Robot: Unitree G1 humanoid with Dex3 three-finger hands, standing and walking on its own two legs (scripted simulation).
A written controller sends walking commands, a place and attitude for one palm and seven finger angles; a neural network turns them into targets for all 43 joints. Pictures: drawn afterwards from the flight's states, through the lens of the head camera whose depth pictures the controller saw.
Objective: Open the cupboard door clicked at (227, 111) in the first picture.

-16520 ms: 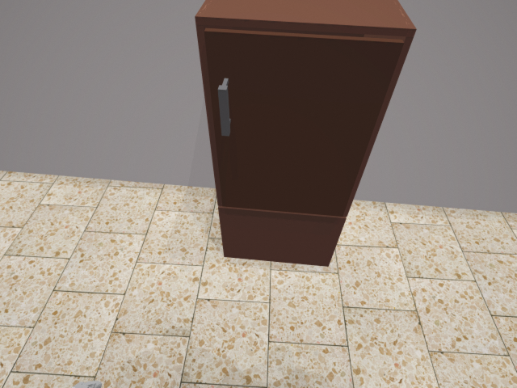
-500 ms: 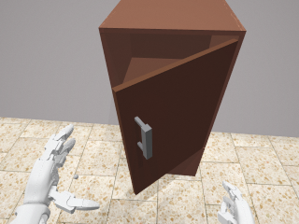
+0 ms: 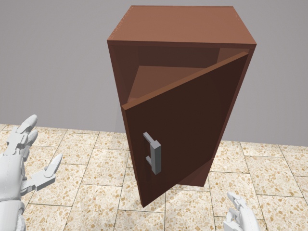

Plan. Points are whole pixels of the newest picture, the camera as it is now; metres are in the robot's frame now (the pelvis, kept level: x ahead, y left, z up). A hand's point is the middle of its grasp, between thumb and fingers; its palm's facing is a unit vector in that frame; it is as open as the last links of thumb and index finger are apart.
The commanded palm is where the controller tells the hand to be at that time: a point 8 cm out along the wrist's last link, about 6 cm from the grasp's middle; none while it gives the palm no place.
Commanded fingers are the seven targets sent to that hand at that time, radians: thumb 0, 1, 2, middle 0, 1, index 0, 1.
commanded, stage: draw the hand back to the body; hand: left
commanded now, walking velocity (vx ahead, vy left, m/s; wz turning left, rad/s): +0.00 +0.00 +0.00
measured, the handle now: (151, 153) +0.31 +0.05 +0.04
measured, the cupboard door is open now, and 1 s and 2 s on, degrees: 41 41 41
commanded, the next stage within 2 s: step back with the hand held close in 0.46 s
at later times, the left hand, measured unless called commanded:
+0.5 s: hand (46, 166) +0.19 +0.24 +0.15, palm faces +0.44 -0.80 -0.41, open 7.5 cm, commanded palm +0.14 +0.28 +0.17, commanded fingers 0.00 0.90 0.90 -0.20 -0.30 -0.20 -0.30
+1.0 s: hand (34, 182) +0.16 +0.25 +0.15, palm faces +0.34 -0.79 -0.51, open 7.4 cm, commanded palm +0.10 +0.29 +0.17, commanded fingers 0.00 0.90 0.90 -0.20 -0.30 -0.20 -0.30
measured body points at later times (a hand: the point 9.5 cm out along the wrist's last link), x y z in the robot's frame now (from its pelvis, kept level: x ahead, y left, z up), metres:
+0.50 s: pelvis +0.00 -0.02 +0.00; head -0.02 -0.04 +0.45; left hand +0.16 +0.28 +0.17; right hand +0.19 -0.24 -0.09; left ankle -0.01 +0.10 -0.74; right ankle -0.03 -0.12 -0.74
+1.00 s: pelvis -0.05 +0.00 +0.00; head -0.03 -0.01 +0.45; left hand +0.13 +0.29 +0.17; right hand +0.13 -0.26 -0.08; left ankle -0.01 +0.10 -0.74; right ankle -0.03 -0.12 -0.74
